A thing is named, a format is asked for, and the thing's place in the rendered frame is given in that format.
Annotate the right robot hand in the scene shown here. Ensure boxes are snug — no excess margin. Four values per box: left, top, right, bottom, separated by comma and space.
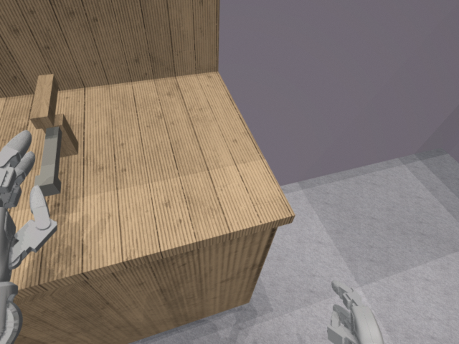
327, 280, 384, 344

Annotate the counter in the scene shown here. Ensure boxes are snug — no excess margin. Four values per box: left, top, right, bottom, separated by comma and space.
0, 0, 295, 344

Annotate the left robot hand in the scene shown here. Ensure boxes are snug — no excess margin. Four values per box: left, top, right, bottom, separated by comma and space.
0, 130, 57, 282

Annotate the tap lever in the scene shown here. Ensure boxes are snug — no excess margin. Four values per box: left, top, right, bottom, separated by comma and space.
34, 127, 62, 196

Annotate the left robot forearm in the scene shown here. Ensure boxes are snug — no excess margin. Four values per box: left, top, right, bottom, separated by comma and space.
0, 282, 23, 344

